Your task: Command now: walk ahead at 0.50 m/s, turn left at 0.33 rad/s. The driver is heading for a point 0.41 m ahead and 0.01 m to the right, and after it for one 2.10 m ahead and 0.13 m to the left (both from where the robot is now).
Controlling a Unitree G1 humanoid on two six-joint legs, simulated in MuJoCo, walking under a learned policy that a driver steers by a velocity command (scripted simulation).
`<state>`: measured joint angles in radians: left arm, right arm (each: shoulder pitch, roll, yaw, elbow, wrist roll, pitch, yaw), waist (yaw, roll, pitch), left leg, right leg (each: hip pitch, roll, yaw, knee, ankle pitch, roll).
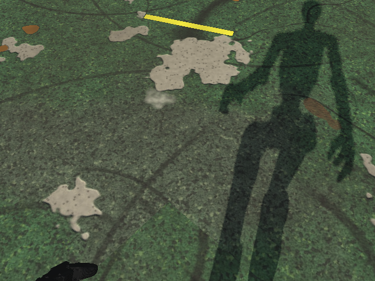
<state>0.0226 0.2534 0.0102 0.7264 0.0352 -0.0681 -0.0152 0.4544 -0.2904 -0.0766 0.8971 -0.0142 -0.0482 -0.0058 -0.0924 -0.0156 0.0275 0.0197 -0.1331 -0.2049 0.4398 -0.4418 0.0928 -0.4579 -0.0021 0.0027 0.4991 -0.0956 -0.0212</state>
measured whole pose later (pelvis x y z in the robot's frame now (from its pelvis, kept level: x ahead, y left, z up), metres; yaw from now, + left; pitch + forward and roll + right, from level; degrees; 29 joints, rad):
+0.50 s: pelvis +0.25 +0.01 +0.00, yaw +3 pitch +1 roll -2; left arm 0.43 0.22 0.03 0.98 0.00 -0.07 0.00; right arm 0.04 -0.23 0.00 0.78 -0.05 -0.07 0.02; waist 0.07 0.02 0.05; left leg -0.43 0.01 0.05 0.49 -0.06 0.07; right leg 0.00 0.04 -0.05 0.43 -0.41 -0.02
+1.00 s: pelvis +0.33 +0.02 +0.02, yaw +2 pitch -2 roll +0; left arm 0.26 0.17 0.00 1.07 0.01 0.00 0.03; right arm 0.26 -0.19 -0.01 1.02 -0.01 -0.01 -0.02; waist -0.01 0.01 0.01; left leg -0.21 -0.04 0.07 0.38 -0.15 0.06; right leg -0.17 -0.01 -0.01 0.43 -0.23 0.00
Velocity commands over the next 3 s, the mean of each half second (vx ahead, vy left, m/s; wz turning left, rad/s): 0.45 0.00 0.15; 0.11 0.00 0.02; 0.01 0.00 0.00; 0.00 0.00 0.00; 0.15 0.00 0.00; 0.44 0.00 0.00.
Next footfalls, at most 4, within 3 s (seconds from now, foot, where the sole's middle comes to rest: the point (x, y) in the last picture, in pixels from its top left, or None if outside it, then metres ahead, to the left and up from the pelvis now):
0.48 left None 0.40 0.10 -0.76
0.86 right None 0.37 -0.10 -0.76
2.88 left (159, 207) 0.76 0.07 -0.76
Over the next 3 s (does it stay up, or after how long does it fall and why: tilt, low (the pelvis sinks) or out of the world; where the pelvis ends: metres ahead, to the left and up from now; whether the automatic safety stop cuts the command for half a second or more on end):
stays up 0.66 0.01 0.00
